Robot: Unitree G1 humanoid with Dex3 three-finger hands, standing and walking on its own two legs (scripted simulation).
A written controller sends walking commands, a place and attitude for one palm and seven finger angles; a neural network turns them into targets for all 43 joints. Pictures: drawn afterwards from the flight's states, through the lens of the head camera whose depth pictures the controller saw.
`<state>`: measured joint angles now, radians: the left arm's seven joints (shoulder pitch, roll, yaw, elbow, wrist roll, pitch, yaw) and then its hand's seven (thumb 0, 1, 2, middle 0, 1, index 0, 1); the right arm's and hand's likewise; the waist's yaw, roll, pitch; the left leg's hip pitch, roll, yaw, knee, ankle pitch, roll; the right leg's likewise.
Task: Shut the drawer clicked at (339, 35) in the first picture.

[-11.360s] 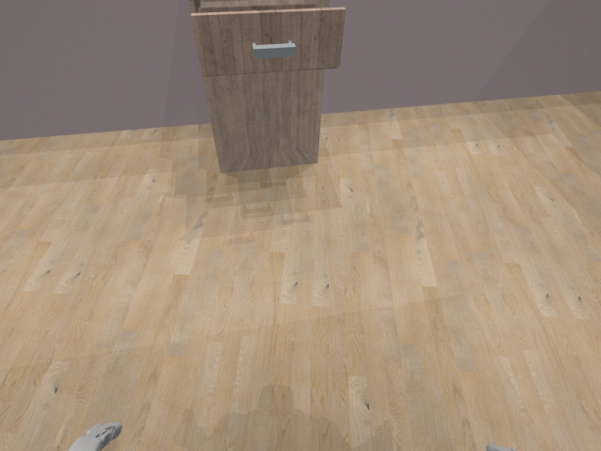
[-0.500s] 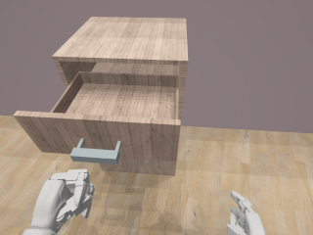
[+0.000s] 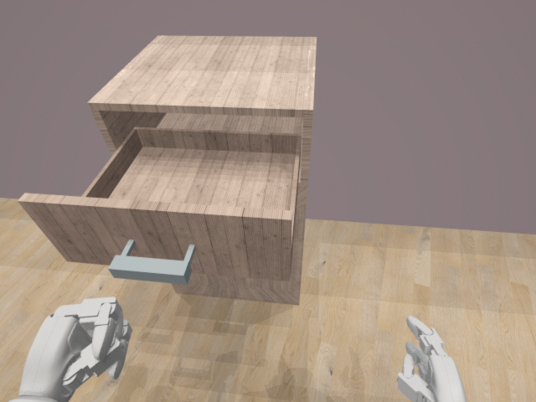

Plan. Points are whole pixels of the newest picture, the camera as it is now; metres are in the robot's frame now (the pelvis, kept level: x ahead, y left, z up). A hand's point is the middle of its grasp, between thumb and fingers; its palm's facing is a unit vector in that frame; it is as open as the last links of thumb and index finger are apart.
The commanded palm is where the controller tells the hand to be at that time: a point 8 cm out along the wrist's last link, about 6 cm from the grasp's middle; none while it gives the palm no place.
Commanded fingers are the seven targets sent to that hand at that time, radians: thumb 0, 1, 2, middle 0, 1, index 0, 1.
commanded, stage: bring the fist close to the handle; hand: left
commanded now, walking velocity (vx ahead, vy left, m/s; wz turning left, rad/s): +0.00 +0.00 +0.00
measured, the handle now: (155, 258) +0.35 +0.23 +0.01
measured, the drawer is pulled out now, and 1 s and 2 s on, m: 0.30 0.30 0.27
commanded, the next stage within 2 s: push the drawer shut in 1.28 s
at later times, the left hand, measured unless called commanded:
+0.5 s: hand (135, 330) +0.21 +0.21 +0.04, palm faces -0.03 -1.00 -0.03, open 3.3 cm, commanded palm +0.19 +0.26 +0.05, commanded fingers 0.00 0.90 0.90 -1.40 -1.60 -1.40 -1.60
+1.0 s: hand (160, 320) +0.24 +0.19 +0.01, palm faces -0.06 -1.00 -0.02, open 3.3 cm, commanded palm +0.22 +0.25 +0.02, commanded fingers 0.00 0.90 0.90 -1.40 -1.60 -1.40 -1.60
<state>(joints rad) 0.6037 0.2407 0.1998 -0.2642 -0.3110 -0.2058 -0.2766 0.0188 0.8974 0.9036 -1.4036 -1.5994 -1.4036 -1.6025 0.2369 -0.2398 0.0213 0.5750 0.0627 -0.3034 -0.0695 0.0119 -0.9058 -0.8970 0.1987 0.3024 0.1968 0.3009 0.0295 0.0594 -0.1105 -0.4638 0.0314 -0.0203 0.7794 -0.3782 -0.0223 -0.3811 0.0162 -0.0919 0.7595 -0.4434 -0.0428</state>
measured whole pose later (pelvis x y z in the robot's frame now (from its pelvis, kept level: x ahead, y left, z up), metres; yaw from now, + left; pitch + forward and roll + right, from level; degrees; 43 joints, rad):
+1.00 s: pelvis -0.02 +0.04 -0.05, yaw -1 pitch +14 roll -2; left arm 0.27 0.19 0.06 -0.01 -0.20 -0.36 -0.15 0.02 0.90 0.90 -1.40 -1.60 -1.40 -1.60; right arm 0.22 -0.23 0.02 0.53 0.01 -0.15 -0.02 0.01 -0.91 -0.90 0.20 0.30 0.20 0.30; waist -0.02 0.04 -0.12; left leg -0.86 0.01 0.01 1.09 -0.48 0.04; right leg -0.77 -0.02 -0.06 1.05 -0.52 0.01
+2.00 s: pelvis -0.03 +0.02 -0.05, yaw +0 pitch +14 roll -2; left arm -0.07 0.27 0.15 0.33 -0.24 -0.37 -0.23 -0.08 0.75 0.96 -1.40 -1.60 -1.41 -1.60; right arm 0.21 -0.26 0.03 0.61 0.04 -0.13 -0.07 0.01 -0.91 -0.90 0.20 0.30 0.20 0.30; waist -0.02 0.04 -0.10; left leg -0.88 0.02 -0.03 1.08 -0.44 0.00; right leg -0.79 0.00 -0.10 1.05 -0.51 -0.03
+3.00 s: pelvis -0.04 +0.03 -0.05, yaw -2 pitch +18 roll -2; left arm -0.70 0.35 0.27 1.01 -0.12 -0.46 -0.16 -0.06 0.80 0.97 -1.40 -1.60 -1.40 -1.60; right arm 0.31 -0.26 0.03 0.65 0.01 0.00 -0.02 0.00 -0.91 -0.90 0.20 0.30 0.20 0.30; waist -0.11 0.02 -0.10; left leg -0.98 0.03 0.00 1.08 -0.43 0.02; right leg -0.90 0.01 -0.07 1.05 -0.48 -0.01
